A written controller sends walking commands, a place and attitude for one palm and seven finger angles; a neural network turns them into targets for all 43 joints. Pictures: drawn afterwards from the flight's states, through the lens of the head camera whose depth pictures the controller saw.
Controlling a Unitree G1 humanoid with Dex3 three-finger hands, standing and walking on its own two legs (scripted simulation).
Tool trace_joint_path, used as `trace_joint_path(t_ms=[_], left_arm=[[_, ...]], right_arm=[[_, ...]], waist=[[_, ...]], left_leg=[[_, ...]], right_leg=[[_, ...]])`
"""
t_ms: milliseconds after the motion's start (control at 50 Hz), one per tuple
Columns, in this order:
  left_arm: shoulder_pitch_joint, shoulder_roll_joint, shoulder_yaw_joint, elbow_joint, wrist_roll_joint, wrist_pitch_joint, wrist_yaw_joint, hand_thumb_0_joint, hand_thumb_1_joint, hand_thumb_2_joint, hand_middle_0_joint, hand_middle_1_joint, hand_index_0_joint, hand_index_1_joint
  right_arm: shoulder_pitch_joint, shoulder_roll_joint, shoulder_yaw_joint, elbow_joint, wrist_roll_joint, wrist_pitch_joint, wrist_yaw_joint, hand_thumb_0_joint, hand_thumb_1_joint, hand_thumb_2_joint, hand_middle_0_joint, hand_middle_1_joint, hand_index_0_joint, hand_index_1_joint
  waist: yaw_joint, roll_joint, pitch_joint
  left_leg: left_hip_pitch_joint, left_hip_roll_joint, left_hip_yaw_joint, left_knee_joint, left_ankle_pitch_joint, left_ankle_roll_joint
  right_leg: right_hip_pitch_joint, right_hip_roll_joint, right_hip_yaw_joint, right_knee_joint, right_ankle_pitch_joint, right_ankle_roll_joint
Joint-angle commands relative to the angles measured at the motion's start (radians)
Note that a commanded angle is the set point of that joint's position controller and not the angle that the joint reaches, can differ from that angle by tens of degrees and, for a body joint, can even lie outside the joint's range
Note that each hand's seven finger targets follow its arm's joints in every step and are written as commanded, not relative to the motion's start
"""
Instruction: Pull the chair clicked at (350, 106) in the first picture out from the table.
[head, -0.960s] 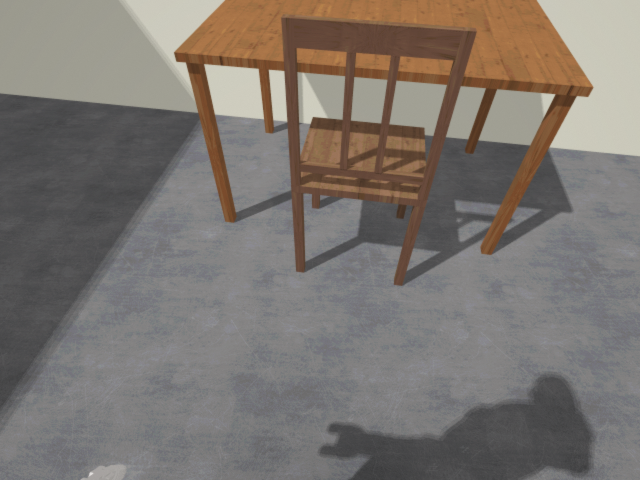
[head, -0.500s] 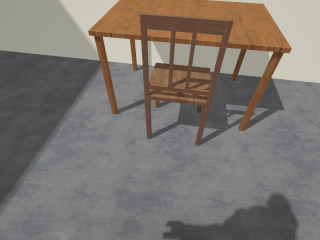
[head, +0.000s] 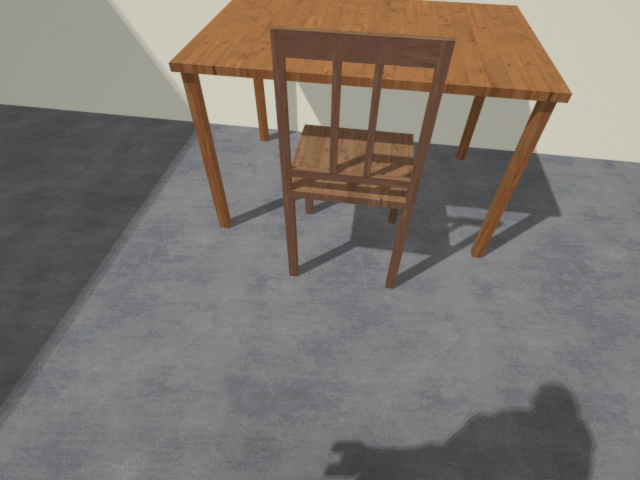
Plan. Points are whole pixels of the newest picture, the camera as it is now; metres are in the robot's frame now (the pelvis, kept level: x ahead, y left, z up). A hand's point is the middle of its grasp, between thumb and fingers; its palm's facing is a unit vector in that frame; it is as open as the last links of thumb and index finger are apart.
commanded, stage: look at it before walking up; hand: left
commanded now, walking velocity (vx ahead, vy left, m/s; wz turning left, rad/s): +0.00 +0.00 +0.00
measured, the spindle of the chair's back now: (335, 122) +1.00 +0.01 -0.07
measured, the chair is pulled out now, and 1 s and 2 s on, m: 0.00 0.00 0.00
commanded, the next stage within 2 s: walk to a spot facing it in 0.48 s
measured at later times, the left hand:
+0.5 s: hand out of the picture +0.07 +0.25 -0.16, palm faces -0.02 -0.94 -0.33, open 7.4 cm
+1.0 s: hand out of the picture +0.11 +0.17 -0.19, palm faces -0.14 -0.97 -0.20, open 7.4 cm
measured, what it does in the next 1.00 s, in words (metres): lifts its right foot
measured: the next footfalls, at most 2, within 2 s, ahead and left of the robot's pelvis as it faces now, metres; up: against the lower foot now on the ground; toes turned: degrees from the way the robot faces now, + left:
left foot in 1.42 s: +0.39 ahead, +0.04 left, +0.00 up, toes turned -13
right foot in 1.86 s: +0.30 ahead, -0.14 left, +0.00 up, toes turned -15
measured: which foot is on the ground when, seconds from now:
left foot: down 0.00-0.98, up 1.00-1.00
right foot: down 0.00-1.00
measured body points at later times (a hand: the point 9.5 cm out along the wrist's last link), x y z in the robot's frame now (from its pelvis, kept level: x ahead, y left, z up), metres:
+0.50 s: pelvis +0.01 +0.00 +0.00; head +0.01 +0.00 +0.45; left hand +0.07 +0.30 -0.13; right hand +0.08 -0.29 -0.13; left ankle +0.00 +0.13 -0.74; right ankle +0.00 -0.11 -0.74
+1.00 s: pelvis +0.07 -0.02 -0.03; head +0.09 -0.04 +0.42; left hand +0.12 +0.22 -0.17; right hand +0.01 -0.26 -0.19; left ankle +0.00 +0.13 -0.73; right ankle +0.07 -0.11 -0.75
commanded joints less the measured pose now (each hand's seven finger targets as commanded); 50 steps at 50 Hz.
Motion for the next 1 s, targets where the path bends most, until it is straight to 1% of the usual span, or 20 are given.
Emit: trace_joint_path(t_ms=[0, 120, 400, 560, 600, 620, 680, 720, 740, 760, 780, 800, 820, 840, 880, 900, 920, 940, 960, 980], left_arm=[[-0.040, 0.214, 0.040, -0.064, 0.001, -0.025, 0.015, 0.000, 0.900, 0.900, -0.200, -0.300, -0.200, -0.300], [-0.040, 0.210, 0.041, -0.065, 0.002, -0.023, 0.014, 0.000, 0.900, 0.900, -0.200, -0.300, -0.200, -0.300], [-0.031, 0.213, 0.041, -0.059, 0.001, -0.025, 0.015, 0.000, 0.900, 0.900, -0.200, -0.300, -0.200, -0.300], [-0.025, 0.209, 0.040, -0.056, 0.002, -0.025, 0.015, 0.000, 0.900, 0.900, -0.200, -0.300, -0.200, -0.300], [0.035, 0.106, 0.020, -0.028, 0.001, -0.007, 0.017, 0.000, 0.900, 0.900, -0.200, -0.300, -0.200, -0.300], [0.059, 0.096, 0.020, -0.027, 0.005, 0.001, 0.014, 0.000, 0.900, 0.900, -0.200, -0.300, -0.200, -0.300], [0.081, 0.105, 0.038, -0.060, 0.011, 0.015, -0.002, 0.000, 0.900, 0.900, -0.200, -0.300, -0.200, -0.300], [0.108, 0.103, 0.050, -0.086, 0.013, 0.015, -0.010, 0.000, 0.900, 0.900, -0.200, -0.300, -0.200, -0.300], [0.110, 0.091, 0.055, -0.100, 0.013, 0.013, -0.012, 0.000, 0.900, 0.900, -0.200, -0.300, -0.200, -0.300], [0.106, 0.075, 0.058, -0.118, 0.013, 0.008, -0.016, 0.000, 0.900, 0.900, -0.200, -0.300, -0.200, -0.300], [0.102, 0.047, 0.059, -0.136, 0.012, 0.003, -0.020, 0.000, 0.900, 0.900, -0.200, -0.300, -0.200, -0.300], [0.073, 0.021, 0.061, -0.157, 0.011, -0.005, -0.024, 0.000, 0.900, 0.900, -0.200, -0.300, -0.200, -0.300], [0.028, 0.017, 0.063, -0.180, 0.012, -0.008, -0.027, 0.000, 0.900, 0.900, -0.200, -0.300, -0.200, -0.300], [0.002, 0.002, 0.065, -0.194, 0.012, -0.013, -0.031, 0.000, 0.900, 0.900, -0.200, -0.300, -0.200, -0.300], [0.043, -0.034, 0.069, -0.186, 0.010, -0.018, -0.039, 0.000, 0.900, 0.900, -0.200, -0.300, -0.200, -0.300], [0.105, -0.046, 0.073, -0.164, 0.010, -0.020, -0.043, 0.000, 0.900, 0.900, -0.200, -0.300, -0.200, -0.300], [0.228, -0.032, 0.081, -0.125, 0.013, -0.023, -0.042, 0.000, 0.900, 0.900, -0.200, -0.300, -0.200, -0.300], [0.392, 0.061, 0.105, -0.077, 0.019, -0.037, -0.029, 0.000, 0.900, 0.900, -0.200, -0.300, -0.200, -0.300], [0.497, 0.163, 0.125, -0.061, 0.007, -0.047, -0.009, 0.000, 0.900, 0.900, -0.200, -0.300, -0.200, -0.300], [0.483, 0.136, 0.119, -0.061, -0.002, -0.044, 0.007, 0.000, 0.900, 0.900, -0.200, -0.300, -0.200, -0.300]], right_arm=[[-0.047, -0.197, -0.038, -0.064, 0.004, -0.023, -0.009, 0.000, -0.900, -0.900, 0.200, 0.300, 0.200, 0.300], [-0.049, -0.197, -0.038, -0.067, 0.006, -0.024, -0.010, 0.000, -0.900, -0.900, 0.200, 0.300, 0.200, 0.300], [-0.056, -0.201, -0.037, -0.061, 0.007, -0.026, -0.012, 0.000, -0.900, -0.900, 0.200, 0.300, 0.200, 0.300], [-0.054, -0.199, -0.036, -0.060, 0.007, -0.026, -0.012, 0.000, -0.900, -0.900, 0.200, 0.300, 0.200, 0.300], [0.002, -0.095, -0.014, -0.035, 0.000, -0.012, -0.009, 0.000, -0.900, -0.900, 0.200, 0.300, 0.200, 0.300], [0.032, -0.081, -0.015, -0.035, -0.001, -0.007, -0.008, 0.000, -0.900, -0.900, 0.200, 0.300, 0.200, 0.300], [0.057, -0.095, -0.034, -0.059, -0.006, -0.001, -0.007, 0.000, -0.900, -0.900, 0.200, 0.300, 0.200, 0.300], [0.076, -0.106, -0.048, -0.084, -0.006, -0.004, -0.009, 0.000, -0.900, -0.900, 0.200, 0.300, 0.200, 0.300], [0.095, -0.110, -0.056, -0.093, -0.006, -0.008, -0.010, 0.000, -0.900, -0.900, 0.200, 0.300, 0.200, 0.300], [0.125, -0.118, -0.063, -0.096, -0.005, -0.014, -0.012, 0.000, -0.900, -0.900, 0.200, 0.300, 0.200, 0.300], [0.153, -0.137, -0.074, -0.098, -0.005, -0.021, -0.015, 0.000, -0.900, -0.900, 0.200, 0.300, 0.200, 0.300], [0.178, -0.149, -0.084, -0.101, -0.002, -0.030, -0.018, 0.000, -0.900, -0.900, 0.200, 0.300, 0.200, 0.300], [0.203, -0.137, -0.089, -0.099, -0.002, -0.037, -0.017, 0.000, -0.900, -0.900, 0.200, 0.300, 0.200, 0.300], [0.217, -0.123, -0.088, -0.096, -0.006, -0.043, -0.019, 0.000, -0.900, -0.900, 0.200, 0.300, 0.200, 0.300], [0.187, -0.103, -0.085, -0.100, -0.012, -0.047, -0.022, 0.000, -0.900, -0.900, 0.200, 0.300, 0.200, 0.300], [0.156, -0.098, -0.085, -0.103, -0.011, -0.047, -0.022, 0.000, -0.900, -0.900, 0.200, 0.300, 0.200, 0.300], [0.127, -0.088, -0.083, -0.110, -0.009, -0.045, -0.020, 0.000, -0.900, -0.900, 0.200, 0.300, 0.200, 0.300], [0.112, -0.043, -0.071, -0.138, 0.006, -0.046, -0.008, 0.000, -0.900, -0.900, 0.200, 0.300, 0.200, 0.300], [0.041, 0.012, -0.057, -0.210, 0.008, -0.055, 0.002, 0.000, -0.900, -0.900, 0.200, 0.300, 0.200, 0.300], [-0.042, -0.017, -0.068, -0.221, 0.004, -0.056, -0.004, 0.000, -0.900, -0.900, 0.200, 0.300, 0.200, 0.300]], waist=[[0.005, -0.010, -0.042], [0.008, -0.004, -0.030], [0.007, -0.002, -0.064], [0.008, -0.005, -0.056], [0.006, -0.010, -0.061], [0.006, -0.020, -0.053], [0.008, -0.029, 0.068], [0.008, -0.012, 0.103], [0.000, 0.023, 0.115], [-0.011, 0.067, 0.109], [-0.020, 0.140, 0.108], [-0.030, 0.189, 0.098], [-0.048, 0.181, 0.102], [-0.051, 0.141, 0.107], [-0.017, 0.143, 0.077], [0.017, 0.142, 0.052], [0.081, 0.070, 0.002], [0.151, -0.172, -0.055], [0.166, -0.384, -0.059], [0.170, -0.194, -0.014]], left_leg=[[-0.001, 0.096, -0.089, -0.065, 0.094, 0.042], [-0.004, 0.099, -0.095, -0.073, 0.101, 0.044], [0.025, 0.104, -0.093, -0.072, 0.154, 0.043], [0.025, 0.105, -0.097, -0.079, 0.152, 0.045], [0.037, 0.100, -0.058, -0.054, 0.043, 0.026], [0.033, 0.097, -0.045, -0.038, -0.050, 0.027], [-0.060, 0.097, -0.034, -0.015, -0.270, 0.039], [-0.072, 0.115, -0.048, -0.004, -0.341, 0.054], [-0.055, 0.137, -0.072, -0.013, -0.370, 0.069], [-0.018, 0.181, -0.122, -0.046, -0.389, 0.094], [0.034, 0.252, -0.201, -0.100, -0.381, 0.134], [0.092, 0.338, -0.252, -0.136, -0.283, 0.183], [0.137, 0.380, -0.255, -0.147, -0.161, 0.218], [0.149, 0.393, -0.215, -0.125, -0.018, 0.226], [0.117, 0.357, -0.076, -0.057, 0.155, 0.183], [0.050, 0.318, 0.014, 0.015, 0.160, 0.142], [-0.054, 0.259, 0.097, 0.206, 0.176, 0.099], [-0.299, 0.166, 0.204, 0.530, 0.031, 0.036], [-0.564, 0.041, 0.181, 0.817, -0.356, -0.006], [-0.613, 0.081, 0.040, 0.879, -0.332, 0.006]], right_leg=[[-0.012, -0.124, 0.124, -0.094, 0.077, -0.027], [-0.014, -0.117, 0.117, -0.089, 0.087, -0.024], [0.018, -0.121, 0.110, -0.086, 0.155, -0.023], [0.020, -0.122, 0.109, -0.093, 0.146, -0.020], [0.000, -0.112, 0.118, -0.086, 0.033, -0.013], [-0.025, -0.102, 0.131, -0.080, -0.068, -0.018], [-0.129, -0.075, 0.184, -0.067, -0.274, -0.044], [-0.191, -0.055, 0.197, -0.023, -0.325, -0.060], [-0.240, -0.036, 0.184, 0.030, -0.327, -0.061], [-0.291, -0.005, 0.151, 0.114, -0.309, -0.055], [-0.356, 0.035, 0.083, 0.239, -0.255, -0.041], [-0.414, 0.030, 0.001, 0.352, -0.236, -0.021], [-0.471, -0.009, -0.012, 0.423, -0.293, -0.011], [-0.480, -0.044, -0.016, 0.435, -0.317, -0.008], [-0.367, -0.061, -0.056, 0.353, -0.283, -0.011], [-0.229, -0.048, -0.090, 0.260, -0.206, -0.016], [-0.020, -0.002, -0.125, 0.138, -0.078, -0.028], [0.233, -0.143, 0.121, -0.011, -0.128, -0.094], [0.292, -0.404, 0.609, -0.180, -0.038, -0.216], [0.237, -0.399, 0.623, -0.181, -0.031, -0.270]])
